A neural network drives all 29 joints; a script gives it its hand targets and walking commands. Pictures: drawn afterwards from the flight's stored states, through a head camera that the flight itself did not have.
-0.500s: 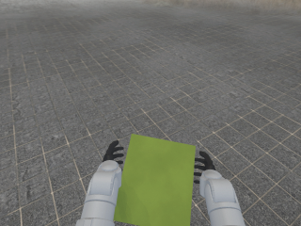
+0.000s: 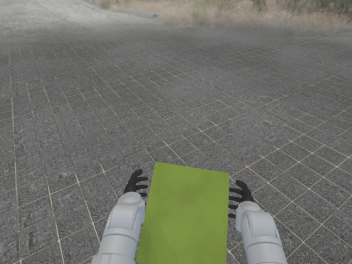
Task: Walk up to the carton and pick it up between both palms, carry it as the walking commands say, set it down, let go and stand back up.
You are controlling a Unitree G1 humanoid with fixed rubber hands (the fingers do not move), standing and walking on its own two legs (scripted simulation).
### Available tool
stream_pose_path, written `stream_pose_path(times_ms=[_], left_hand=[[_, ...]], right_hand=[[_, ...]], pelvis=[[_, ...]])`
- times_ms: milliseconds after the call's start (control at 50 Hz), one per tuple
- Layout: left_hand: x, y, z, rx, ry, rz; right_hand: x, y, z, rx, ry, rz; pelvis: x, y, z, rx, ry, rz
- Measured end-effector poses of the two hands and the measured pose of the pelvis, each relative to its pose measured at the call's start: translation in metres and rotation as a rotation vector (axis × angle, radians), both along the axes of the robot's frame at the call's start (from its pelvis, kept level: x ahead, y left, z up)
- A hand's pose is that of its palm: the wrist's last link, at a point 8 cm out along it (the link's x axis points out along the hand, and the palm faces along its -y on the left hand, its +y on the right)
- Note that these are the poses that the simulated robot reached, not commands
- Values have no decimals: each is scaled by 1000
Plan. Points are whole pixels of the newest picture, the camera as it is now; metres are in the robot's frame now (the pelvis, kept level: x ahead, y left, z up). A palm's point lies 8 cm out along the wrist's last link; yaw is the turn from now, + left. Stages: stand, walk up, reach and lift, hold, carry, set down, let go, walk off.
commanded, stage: hold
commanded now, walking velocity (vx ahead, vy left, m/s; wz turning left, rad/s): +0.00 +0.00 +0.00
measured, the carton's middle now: (184, 217) +0.32 +0.00 -0.07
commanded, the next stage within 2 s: set down in 0.12 s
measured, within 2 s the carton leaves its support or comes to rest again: neither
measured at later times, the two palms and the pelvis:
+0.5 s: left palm (138, 207) +0.29 +0.12 +0.02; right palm (253, 221) +0.26 -0.16 +0.00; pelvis -0.04 -0.01 -0.01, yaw +1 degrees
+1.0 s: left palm (138, 213) +0.33 +0.13 -0.07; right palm (237, 224) +0.31 -0.15 -0.09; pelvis -0.02 +0.00 -0.02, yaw +1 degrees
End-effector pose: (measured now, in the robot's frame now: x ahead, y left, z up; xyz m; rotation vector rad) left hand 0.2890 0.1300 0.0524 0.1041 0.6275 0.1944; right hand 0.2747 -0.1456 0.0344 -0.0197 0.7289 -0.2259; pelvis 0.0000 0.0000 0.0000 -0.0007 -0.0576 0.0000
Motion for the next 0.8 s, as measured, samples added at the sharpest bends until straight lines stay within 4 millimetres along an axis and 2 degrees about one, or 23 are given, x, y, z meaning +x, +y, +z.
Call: stream_pose_path(times_ms=[100, 180, 320, 460, 620, 800], left_hand=[[-15, -7, -12, 11, 45, -16], [-20, -12, -15, 11, 53, -18], [-13, -15, -16, -16, 56, 19], [-4, -18, -24, -46, 34, -11], [1, -7, -56, -98, 88, -47], [25, 3, -90, -94, 92, -32]], right_hand=[[-17, -7, -11, 20, 36, -20], [-23, -11, -13, 29, 39, -36], [-19, -14, -23, 68, 40, -59], [-13, -18, -27, 69, 6, -83], [-2, -17, -55, 98, 30, -34], [16, -6, -94, 95, 43, -28]], pelvis=[[-11, -3, -1, 3, -15, 1], [-21, -6, -1, 6, -29, 6], [-37, -13, -4, 15, -62, 16], [-37, -13, -7, 9, -69, 9], [-35, -7, -12, 8, -36, 15], [-26, -4, -16, 3, 95, 17]])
